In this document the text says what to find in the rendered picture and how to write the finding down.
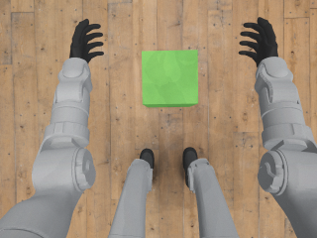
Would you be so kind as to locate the carton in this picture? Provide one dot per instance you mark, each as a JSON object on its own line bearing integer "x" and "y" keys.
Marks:
{"x": 170, "y": 78}

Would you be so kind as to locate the left robot forearm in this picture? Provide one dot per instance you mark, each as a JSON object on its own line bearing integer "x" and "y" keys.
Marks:
{"x": 70, "y": 111}

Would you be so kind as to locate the right robot shin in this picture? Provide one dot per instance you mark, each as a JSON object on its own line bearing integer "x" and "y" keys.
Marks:
{"x": 201, "y": 161}

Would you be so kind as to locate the robot left upper arm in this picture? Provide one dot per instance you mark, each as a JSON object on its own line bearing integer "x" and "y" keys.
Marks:
{"x": 60, "y": 177}

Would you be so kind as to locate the robot right hand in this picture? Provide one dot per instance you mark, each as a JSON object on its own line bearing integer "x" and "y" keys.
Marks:
{"x": 266, "y": 45}

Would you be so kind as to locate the robot left thigh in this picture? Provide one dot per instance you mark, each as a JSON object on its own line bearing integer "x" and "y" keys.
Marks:
{"x": 130, "y": 216}

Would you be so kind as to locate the right robot forearm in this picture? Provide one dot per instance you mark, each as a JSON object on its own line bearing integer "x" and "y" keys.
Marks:
{"x": 281, "y": 110}

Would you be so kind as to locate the robot right upper arm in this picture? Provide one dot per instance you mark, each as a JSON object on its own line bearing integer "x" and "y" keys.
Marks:
{"x": 291, "y": 178}

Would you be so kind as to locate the robot left hand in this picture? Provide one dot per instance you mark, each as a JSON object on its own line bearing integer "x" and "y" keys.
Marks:
{"x": 79, "y": 47}

